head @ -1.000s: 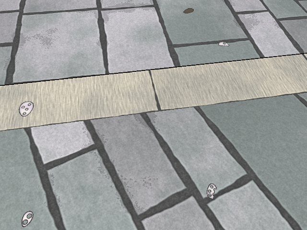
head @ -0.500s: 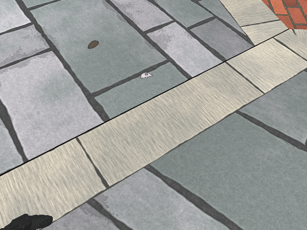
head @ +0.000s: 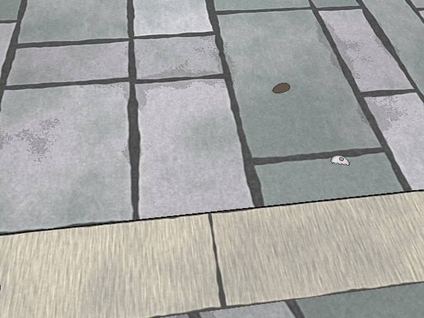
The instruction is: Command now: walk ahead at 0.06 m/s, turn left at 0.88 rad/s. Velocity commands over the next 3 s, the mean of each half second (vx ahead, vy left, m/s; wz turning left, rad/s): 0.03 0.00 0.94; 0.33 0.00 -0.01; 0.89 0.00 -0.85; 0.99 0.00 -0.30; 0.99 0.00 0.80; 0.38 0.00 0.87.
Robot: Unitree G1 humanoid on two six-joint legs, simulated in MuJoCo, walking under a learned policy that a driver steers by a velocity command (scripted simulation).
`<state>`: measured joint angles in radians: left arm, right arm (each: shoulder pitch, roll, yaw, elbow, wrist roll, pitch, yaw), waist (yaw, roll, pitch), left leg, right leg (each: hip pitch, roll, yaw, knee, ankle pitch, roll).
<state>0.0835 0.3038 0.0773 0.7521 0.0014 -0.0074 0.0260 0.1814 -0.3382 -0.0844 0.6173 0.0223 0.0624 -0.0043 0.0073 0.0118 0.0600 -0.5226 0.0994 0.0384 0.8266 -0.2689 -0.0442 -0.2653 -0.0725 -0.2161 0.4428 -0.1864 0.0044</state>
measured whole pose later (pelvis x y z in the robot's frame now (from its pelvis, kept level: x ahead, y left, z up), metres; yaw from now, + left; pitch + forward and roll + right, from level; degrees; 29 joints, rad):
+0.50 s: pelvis +0.06 +0.01 -0.01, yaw +28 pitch +3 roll -1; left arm 0.06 0.30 0.09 0.76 -0.01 -0.02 0.00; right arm 0.14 -0.35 -0.10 0.52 0.02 0.06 -0.03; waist -0.01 0.03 0.03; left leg -0.38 -0.16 -0.30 0.59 -0.23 0.02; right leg -0.34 0.07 0.12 0.50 -0.20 0.03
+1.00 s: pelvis +0.12 +0.05 +0.00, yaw +24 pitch +3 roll +0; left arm 0.23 0.31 0.08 0.73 0.03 0.02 -0.07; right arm 0.39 -0.27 -0.04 0.71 -0.04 -0.05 -0.01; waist -0.03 -0.04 -0.04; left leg -0.03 0.01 0.07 0.31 -0.33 0.00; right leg -0.65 0.00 0.04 1.09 -0.24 -0.01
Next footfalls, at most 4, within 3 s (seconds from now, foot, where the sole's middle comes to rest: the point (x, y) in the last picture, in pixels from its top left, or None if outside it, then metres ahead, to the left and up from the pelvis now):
0.06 left None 0.09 0.13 -0.77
0.50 right None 0.19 -0.06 -0.77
0.84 left None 0.01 0.13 -0.77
1.26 right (203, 309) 0.47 0.04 -0.77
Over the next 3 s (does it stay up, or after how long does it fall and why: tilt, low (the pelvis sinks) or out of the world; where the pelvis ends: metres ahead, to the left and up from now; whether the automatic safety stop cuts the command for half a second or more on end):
stays up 1.74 0.03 -0.02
